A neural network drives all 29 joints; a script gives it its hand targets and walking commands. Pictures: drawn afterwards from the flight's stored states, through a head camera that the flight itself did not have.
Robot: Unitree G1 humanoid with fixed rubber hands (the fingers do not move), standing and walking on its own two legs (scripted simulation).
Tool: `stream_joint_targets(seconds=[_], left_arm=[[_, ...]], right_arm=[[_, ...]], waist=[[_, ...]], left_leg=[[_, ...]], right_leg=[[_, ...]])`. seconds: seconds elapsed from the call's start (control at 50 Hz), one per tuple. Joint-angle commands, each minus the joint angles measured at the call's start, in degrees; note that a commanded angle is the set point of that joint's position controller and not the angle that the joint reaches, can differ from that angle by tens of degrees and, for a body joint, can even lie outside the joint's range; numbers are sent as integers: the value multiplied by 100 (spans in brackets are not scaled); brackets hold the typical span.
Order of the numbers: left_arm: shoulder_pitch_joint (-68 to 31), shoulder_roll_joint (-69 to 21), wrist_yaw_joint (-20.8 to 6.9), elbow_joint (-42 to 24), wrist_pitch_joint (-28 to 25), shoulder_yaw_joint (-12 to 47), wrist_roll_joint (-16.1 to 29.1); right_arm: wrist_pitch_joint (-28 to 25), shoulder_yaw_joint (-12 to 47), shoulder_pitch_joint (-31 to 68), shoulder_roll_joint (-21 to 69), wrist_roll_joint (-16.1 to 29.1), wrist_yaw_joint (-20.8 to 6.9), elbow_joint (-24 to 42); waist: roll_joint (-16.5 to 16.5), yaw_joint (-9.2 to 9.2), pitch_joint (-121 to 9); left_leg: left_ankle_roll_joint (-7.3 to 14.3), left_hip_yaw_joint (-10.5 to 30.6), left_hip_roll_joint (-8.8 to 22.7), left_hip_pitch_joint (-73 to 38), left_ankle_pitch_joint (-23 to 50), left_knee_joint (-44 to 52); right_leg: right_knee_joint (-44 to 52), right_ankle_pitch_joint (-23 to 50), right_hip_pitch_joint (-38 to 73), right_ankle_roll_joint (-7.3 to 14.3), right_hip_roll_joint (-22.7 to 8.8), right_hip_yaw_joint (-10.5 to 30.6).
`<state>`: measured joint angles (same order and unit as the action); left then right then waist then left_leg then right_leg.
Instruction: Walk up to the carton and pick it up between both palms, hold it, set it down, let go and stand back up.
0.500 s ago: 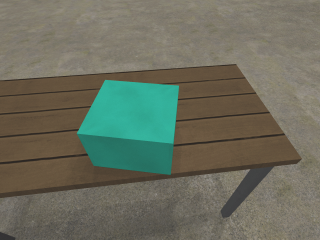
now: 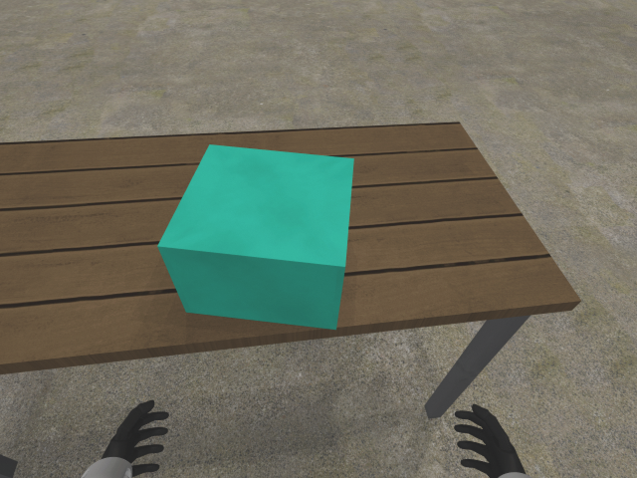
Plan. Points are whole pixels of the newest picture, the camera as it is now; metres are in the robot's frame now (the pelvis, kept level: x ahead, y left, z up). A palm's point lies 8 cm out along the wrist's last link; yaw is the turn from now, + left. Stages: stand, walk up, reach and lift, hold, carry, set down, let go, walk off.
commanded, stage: reach and lift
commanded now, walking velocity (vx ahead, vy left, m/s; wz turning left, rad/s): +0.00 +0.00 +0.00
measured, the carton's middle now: (271, 234) +0.45 +0.08 +0.02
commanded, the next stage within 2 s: none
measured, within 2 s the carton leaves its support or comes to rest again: neither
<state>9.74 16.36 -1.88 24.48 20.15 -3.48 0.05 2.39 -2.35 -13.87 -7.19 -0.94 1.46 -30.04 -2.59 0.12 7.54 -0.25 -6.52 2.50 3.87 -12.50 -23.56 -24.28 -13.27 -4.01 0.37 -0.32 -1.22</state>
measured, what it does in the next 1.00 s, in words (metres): stands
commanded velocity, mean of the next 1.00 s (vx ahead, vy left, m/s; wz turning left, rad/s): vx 0.00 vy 0.00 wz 0.00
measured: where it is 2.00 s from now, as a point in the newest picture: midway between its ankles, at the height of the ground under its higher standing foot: outside the picture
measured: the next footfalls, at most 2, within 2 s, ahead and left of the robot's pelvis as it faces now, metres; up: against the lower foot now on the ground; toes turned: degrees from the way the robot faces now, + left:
none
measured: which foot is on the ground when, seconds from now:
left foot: down 0.00-1.00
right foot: down 0.00-1.00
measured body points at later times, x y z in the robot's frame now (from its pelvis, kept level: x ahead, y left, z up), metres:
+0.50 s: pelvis +0.01 +0.01 +0.01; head +0.02 +0.03 +0.45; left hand +0.18 +0.28 -0.04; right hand +0.17 -0.18 -0.04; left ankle +0.01 +0.12 -0.74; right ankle +0.01 -0.11 -0.74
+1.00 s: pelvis +0.03 +0.02 +0.00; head +0.04 +0.04 +0.45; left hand +0.21 +0.29 +0.02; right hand +0.22 -0.14 +0.01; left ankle +0.01 +0.12 -0.74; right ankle +0.01 -0.11 -0.74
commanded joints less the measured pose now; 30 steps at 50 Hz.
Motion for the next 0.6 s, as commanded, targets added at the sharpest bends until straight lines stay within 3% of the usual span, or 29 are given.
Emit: stream_joint_targets(seconds=[0.0,0.1,0.32,0.58], left_arm=[[-557,789,37,-960,-385,-273,163],[17,749,-22,-1131,-668,-324,295],[350,983,-147,-1669,-1372,-316,587],[433,1347,-420,-2255,-1633,-362,1077]], right_arm=[[-163,-208,289,-454,-34,84,1190],[-269,-193,-289,-436,42,125,1586],[-541,42,-834,-170,359,267,2371],[-340,312,-1110,147,664,718,3321]], waist=[[447,9,-550],[397,58,-687],[621,170,-633],[656,260,-565]], left_leg=[[-87,-147,-174,8,216,621],[-146,-162,-171,-48,852,718],[-87,-97,-114,164,858,889],[-161,102,-81,-300,1187,603]], right_leg=[[667,321,-264,-28,102,45],[736,543,-49,-44,205,13],[822,393,147,57,174,117],[1060,451,-226,107,14,208]])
